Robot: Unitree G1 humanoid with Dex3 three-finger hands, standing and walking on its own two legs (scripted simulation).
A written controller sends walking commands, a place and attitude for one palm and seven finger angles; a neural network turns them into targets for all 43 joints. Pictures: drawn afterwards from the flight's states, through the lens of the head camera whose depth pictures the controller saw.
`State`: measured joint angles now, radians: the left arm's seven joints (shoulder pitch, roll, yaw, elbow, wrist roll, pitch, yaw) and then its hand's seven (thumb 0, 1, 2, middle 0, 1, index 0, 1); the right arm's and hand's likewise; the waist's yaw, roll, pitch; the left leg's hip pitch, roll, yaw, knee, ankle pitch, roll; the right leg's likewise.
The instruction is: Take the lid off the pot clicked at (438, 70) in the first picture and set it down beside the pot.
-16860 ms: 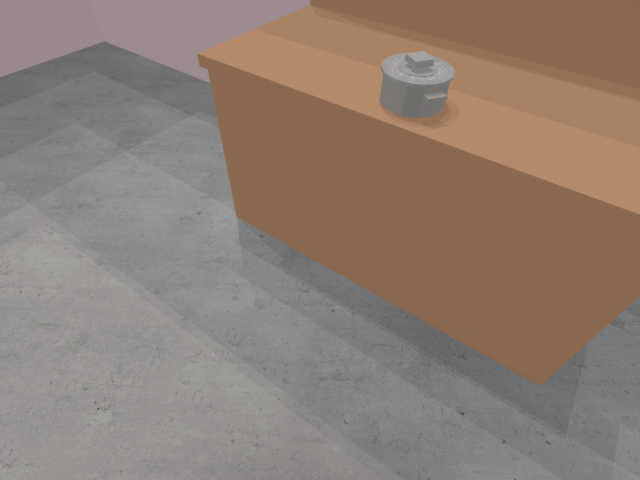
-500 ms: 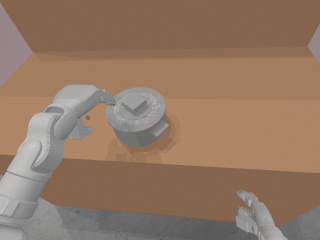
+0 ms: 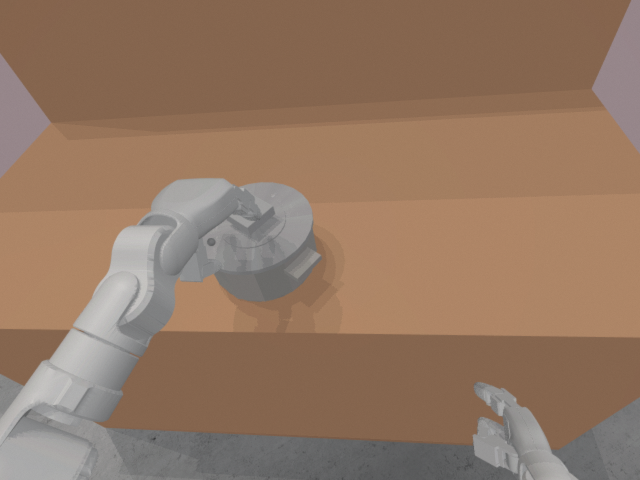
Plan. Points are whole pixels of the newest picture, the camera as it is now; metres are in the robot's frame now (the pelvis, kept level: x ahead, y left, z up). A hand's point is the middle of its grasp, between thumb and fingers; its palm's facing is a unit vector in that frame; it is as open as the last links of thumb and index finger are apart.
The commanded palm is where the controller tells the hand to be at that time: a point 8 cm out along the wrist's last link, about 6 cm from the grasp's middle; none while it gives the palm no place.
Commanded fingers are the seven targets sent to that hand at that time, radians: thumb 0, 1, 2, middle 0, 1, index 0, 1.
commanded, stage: move the open hand above the knob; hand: left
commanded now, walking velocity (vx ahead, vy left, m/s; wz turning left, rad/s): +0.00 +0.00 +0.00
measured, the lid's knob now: (249, 213) +0.46 +0.14 +0.07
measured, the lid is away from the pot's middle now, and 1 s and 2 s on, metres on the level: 0.00 0.00 0.00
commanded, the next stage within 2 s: lower the open fingers around the knob in 1.46 s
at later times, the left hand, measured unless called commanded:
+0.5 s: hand (228, 189) +0.43 +0.15 +0.15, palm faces -0.19 -0.08 -0.98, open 10.1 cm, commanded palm +0.41 +0.15 +0.21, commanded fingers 0.00 -0.27 1.37 -0.83 -0.08 -0.83 -0.08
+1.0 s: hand (236, 193) +0.42 +0.14 +0.15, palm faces -0.21 -0.05 -0.98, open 10.1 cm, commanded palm +0.41 +0.15 +0.21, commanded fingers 0.00 -0.27 1.37 -0.83 -0.08 -0.83 -0.08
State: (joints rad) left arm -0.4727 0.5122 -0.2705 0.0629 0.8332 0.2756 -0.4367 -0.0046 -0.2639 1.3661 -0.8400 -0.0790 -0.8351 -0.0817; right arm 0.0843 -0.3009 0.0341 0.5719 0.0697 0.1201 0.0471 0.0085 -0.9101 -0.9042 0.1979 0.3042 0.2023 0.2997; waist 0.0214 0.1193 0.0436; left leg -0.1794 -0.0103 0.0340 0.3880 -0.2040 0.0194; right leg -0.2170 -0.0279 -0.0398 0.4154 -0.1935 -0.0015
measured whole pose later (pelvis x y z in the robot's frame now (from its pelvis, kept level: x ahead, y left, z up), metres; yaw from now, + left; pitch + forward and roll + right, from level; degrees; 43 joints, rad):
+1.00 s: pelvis +0.01 +0.01 +0.00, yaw +0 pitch +1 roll +0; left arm -0.73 0.43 -0.33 0.32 0.84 0.30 -0.37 0.00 -0.26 1.37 -0.84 -0.08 -0.84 -0.08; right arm 0.13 -0.29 0.03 0.62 0.07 0.10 0.03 0.01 -0.91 -0.90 0.20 0.30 0.20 0.30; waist 0.00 0.10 0.02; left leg -0.19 -0.02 0.04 0.38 -0.22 0.03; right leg -0.23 -0.03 -0.03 0.41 -0.20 0.01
